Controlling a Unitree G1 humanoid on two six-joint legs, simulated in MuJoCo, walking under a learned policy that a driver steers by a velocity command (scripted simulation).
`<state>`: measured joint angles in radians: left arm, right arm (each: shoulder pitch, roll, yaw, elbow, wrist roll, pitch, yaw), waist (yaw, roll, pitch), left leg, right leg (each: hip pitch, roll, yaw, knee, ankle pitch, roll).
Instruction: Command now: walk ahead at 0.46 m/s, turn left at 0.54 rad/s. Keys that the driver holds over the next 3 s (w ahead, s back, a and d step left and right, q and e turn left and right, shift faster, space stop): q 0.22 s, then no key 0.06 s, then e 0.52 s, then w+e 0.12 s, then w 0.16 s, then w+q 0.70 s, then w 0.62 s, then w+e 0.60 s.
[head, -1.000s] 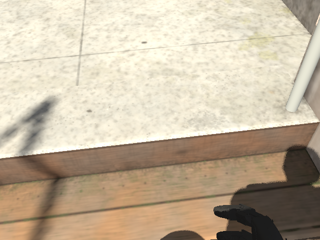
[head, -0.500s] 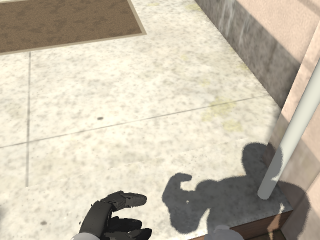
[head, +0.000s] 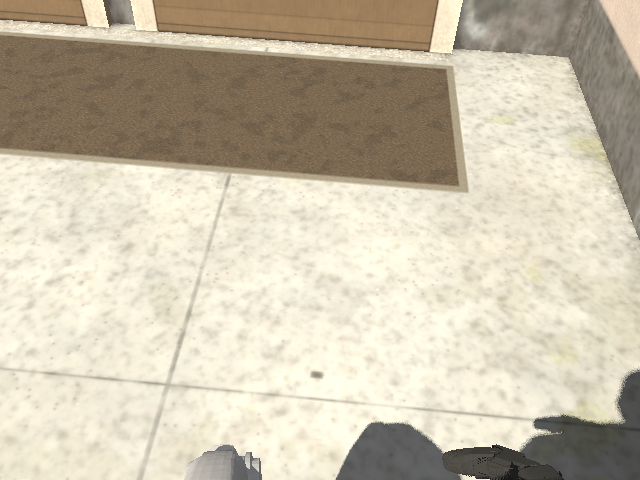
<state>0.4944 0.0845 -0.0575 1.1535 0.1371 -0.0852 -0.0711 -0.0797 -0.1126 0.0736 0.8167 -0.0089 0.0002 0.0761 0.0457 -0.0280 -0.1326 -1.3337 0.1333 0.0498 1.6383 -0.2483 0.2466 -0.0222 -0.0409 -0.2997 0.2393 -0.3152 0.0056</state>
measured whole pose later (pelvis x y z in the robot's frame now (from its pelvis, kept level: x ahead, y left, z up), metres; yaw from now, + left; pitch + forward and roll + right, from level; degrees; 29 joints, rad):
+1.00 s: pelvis +0.23 -0.05 +0.16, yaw -6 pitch +4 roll +1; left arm 0.22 0.24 0.06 0.67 0.04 -0.05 -0.06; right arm 0.21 -0.24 -0.07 0.76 -0.03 -0.10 -0.06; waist -0.04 0.00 -0.03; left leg -0.18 0.11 0.17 0.37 -0.25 -0.02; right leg -0.45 -0.05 0.01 0.85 -0.40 0.03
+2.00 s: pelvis +0.77 -0.10 +0.14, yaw +16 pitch +3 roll +0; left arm 0.03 0.24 0.03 0.64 0.00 -0.13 0.00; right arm 0.36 -0.29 -0.09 0.77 0.02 -0.04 -0.01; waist -0.07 0.00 -0.02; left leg -0.11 -0.11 -0.22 0.59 -0.48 0.07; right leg -0.50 0.02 0.04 0.48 -0.02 -0.01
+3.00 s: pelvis +1.25 +0.04 +0.14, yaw +1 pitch +3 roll +1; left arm 0.04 0.24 0.05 0.68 -0.02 -0.03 -0.06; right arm 0.36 -0.26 -0.08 0.85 0.01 -0.05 -0.02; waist -0.07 -0.03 0.02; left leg 0.10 0.03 0.27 0.32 -0.44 -0.03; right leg -0.60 -0.03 -0.05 0.65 -0.12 -0.09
